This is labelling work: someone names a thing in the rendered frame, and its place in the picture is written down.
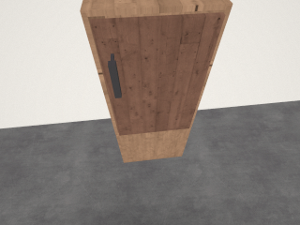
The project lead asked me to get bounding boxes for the handle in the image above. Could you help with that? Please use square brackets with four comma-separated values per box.
[108, 53, 122, 98]

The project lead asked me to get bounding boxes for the cupboard door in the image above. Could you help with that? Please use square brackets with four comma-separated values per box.
[90, 12, 226, 136]

